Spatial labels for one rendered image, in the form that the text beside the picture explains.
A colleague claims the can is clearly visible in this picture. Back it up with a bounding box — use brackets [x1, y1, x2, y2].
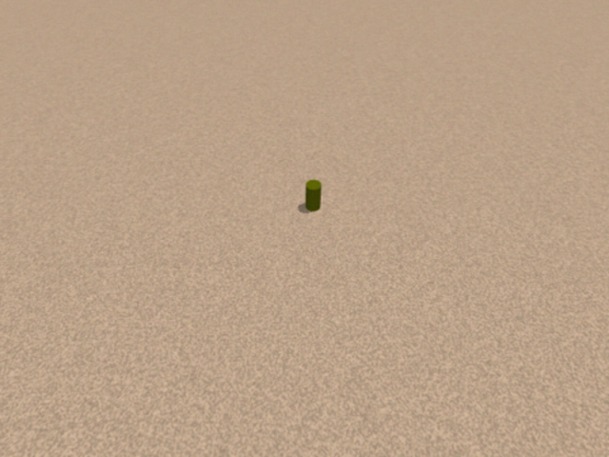
[305, 180, 322, 211]

